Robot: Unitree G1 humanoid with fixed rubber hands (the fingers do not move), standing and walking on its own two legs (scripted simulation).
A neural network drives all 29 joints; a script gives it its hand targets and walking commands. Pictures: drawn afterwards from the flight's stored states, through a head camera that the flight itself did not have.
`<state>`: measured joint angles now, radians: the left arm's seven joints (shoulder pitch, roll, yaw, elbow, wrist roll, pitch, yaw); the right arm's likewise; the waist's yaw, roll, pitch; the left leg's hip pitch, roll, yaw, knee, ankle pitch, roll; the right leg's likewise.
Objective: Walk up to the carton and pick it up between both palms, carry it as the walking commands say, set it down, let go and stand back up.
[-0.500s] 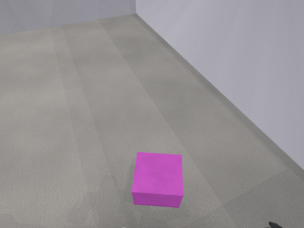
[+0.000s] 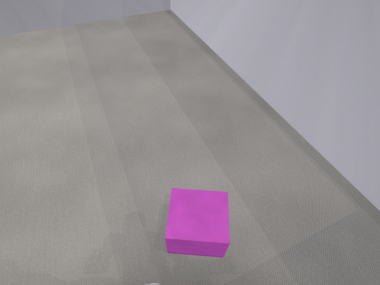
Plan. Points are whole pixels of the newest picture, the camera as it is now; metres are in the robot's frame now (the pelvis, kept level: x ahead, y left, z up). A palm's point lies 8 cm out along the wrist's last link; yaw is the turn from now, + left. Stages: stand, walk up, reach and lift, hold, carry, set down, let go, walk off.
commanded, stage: walk up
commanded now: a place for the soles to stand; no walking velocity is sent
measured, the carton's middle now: (197, 222) +0.50 -0.02 -0.64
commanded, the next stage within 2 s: reach and lift in 1.26 s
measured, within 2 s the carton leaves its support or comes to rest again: neither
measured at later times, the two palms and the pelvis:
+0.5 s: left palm out of the picture +0.07 +0.30 -0.10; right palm out of the picture +0.07 -0.36 -0.09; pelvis +0.00 -0.02 +0.00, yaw -1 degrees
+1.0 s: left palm out of the picture +0.09 +0.29 -0.10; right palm out of the picture +0.09 -0.37 -0.08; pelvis +0.03 -0.03 +0.00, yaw -1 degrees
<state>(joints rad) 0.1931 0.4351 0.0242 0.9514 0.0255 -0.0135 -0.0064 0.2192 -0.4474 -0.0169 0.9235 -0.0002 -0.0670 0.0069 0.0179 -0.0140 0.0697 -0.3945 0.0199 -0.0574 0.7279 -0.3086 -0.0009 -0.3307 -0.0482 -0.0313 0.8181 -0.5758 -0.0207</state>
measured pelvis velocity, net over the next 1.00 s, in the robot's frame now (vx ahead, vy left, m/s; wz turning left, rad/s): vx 0.03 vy -0.03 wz -0.02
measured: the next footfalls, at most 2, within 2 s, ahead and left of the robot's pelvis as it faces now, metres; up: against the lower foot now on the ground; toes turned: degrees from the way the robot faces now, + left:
none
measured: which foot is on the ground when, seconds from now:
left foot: down 0.00-1.00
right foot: down 0.00-1.00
